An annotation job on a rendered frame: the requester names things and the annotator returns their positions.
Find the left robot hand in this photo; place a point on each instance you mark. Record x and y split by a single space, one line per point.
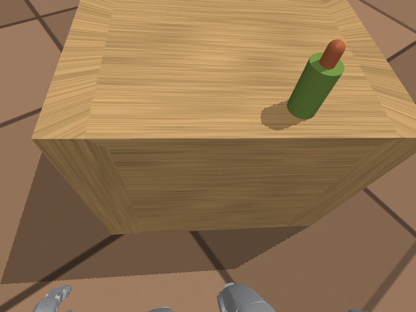
52 299

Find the bottle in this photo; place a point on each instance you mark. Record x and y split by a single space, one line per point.
319 76

